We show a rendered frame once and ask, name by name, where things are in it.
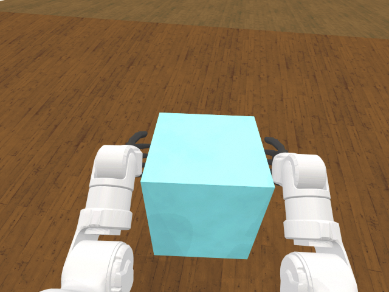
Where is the right robot hand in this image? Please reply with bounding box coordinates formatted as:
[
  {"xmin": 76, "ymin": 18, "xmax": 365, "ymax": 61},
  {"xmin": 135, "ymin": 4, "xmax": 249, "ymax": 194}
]
[{"xmin": 264, "ymin": 137, "xmax": 288, "ymax": 186}]

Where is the right robot forearm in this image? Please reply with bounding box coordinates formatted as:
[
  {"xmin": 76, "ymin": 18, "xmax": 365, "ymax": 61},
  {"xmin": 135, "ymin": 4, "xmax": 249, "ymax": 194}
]
[{"xmin": 272, "ymin": 153, "xmax": 358, "ymax": 292}]

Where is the carton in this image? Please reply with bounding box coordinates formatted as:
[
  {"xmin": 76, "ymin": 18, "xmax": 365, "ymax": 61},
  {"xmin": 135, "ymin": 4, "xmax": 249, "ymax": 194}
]
[{"xmin": 140, "ymin": 113, "xmax": 275, "ymax": 259}]

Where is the left robot forearm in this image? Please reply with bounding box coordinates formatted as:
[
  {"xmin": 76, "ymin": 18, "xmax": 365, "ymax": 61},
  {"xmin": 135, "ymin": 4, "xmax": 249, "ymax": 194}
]
[{"xmin": 61, "ymin": 145, "xmax": 143, "ymax": 286}]

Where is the left robot hand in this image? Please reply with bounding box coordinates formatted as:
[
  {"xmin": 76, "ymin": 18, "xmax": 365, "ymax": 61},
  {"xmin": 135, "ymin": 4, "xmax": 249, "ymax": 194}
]
[{"xmin": 126, "ymin": 131, "xmax": 151, "ymax": 177}]

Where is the right robot upper arm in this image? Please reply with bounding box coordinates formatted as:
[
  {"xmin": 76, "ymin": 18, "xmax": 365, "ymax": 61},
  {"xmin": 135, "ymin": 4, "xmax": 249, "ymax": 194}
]
[{"xmin": 280, "ymin": 252, "xmax": 357, "ymax": 292}]

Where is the left robot upper arm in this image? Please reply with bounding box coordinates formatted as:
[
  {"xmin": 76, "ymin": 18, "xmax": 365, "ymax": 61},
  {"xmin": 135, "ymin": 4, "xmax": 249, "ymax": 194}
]
[{"xmin": 40, "ymin": 240, "xmax": 134, "ymax": 292}]

